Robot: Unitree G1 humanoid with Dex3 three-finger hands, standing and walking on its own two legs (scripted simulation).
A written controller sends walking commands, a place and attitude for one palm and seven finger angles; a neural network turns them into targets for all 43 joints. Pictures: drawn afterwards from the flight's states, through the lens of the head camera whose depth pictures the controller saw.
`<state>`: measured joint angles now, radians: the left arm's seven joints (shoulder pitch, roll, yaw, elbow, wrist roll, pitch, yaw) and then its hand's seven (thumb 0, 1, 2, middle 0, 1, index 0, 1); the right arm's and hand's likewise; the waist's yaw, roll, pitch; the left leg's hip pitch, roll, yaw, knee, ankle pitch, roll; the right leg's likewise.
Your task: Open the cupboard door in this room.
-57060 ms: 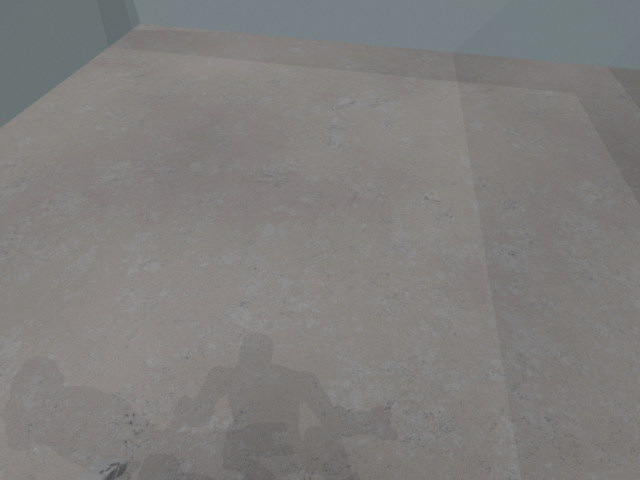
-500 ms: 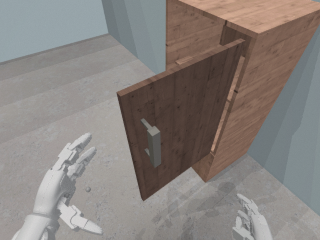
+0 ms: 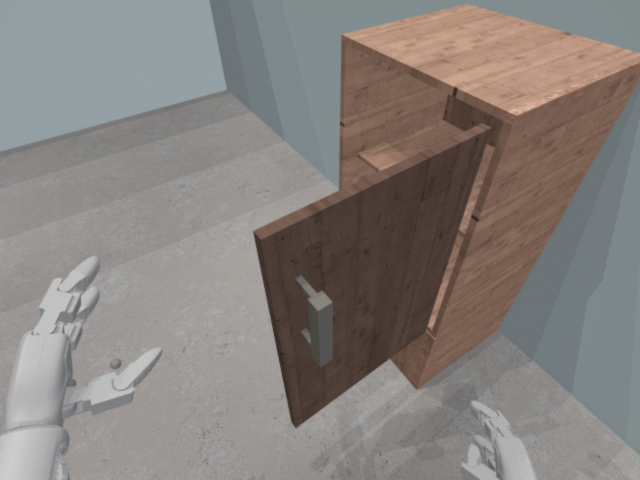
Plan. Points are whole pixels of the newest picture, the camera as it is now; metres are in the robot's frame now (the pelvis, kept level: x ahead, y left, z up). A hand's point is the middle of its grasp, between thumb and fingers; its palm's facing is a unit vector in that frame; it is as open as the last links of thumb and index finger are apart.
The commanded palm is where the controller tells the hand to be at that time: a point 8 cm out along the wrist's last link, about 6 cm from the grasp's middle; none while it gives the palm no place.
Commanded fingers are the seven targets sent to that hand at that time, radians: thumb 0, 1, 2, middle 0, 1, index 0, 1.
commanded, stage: draw the hand back to the body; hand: left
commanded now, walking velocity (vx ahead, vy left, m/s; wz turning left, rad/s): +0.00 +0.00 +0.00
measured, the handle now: (312, 321) +0.33 +0.05 +0.00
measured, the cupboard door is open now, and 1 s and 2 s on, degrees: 92 92 92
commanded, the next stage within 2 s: step back with the hand held close in 0.58 s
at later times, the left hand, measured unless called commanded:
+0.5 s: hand (92, 356) +0.18 +0.24 +0.15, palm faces +0.43 -0.81 -0.40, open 7.5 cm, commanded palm +0.14 +0.28 +0.17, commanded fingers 0.00 0.90 0.90 -0.20 -0.30 -0.20 -0.30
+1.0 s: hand (85, 360) +0.18 +0.25 +0.15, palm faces +0.31 -0.80 -0.51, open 7.4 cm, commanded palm +0.12 +0.29 +0.18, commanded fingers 0.00 0.90 0.90 -0.20 -0.30 -0.20 -0.30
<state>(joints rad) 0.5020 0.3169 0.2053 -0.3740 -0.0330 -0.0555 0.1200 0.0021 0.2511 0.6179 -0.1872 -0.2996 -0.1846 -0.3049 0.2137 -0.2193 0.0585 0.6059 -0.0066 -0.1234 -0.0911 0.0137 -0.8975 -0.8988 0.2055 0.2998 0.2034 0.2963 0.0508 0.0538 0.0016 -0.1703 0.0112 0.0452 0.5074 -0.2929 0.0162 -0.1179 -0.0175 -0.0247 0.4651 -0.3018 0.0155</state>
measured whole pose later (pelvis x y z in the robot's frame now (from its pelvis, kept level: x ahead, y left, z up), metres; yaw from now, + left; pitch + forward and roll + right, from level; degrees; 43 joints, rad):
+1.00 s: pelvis -0.03 +0.00 +0.01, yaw -2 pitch +0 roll -1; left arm 0.55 0.40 0.36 -0.41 -0.05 -0.14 0.10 0.02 0.89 0.89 -0.21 -0.30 -0.21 -0.31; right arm 0.15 -0.25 -0.01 0.58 0.01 -0.02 -0.09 0.01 -0.90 -0.90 0.20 0.30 0.20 0.30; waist 0.01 0.05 0.04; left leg -0.22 0.04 0.08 0.43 -0.21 0.01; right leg -0.19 0.01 0.01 0.40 -0.20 0.01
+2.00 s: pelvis -0.22 +0.02 -0.01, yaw +4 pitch +1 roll +0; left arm 0.48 0.43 0.41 -0.54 -0.01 -0.21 0.15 0.02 0.89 0.90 -0.22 -0.30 -0.21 -0.31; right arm 0.12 -0.20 -0.01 0.61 -0.01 -0.11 -0.08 0.01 -0.90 -0.90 0.21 0.30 0.20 0.30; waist 0.02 -0.06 0.07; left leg -0.35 0.00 0.03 0.57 -0.23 0.01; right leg -0.43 0.04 0.12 0.61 -0.24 0.03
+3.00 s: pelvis -0.41 -0.02 +0.00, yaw -4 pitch +0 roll -1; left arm 0.54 0.37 0.39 -0.41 -0.03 -0.21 0.15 0.02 0.89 0.90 -0.21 -0.30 -0.21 -0.31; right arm 0.22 -0.18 0.04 0.63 -0.01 -0.12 -0.07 0.01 -0.90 -0.90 0.21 0.30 0.20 0.30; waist 0.01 0.02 -0.01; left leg -0.28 0.01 0.08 0.48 -0.20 0.04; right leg -0.19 0.03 -0.02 0.46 -0.26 -0.02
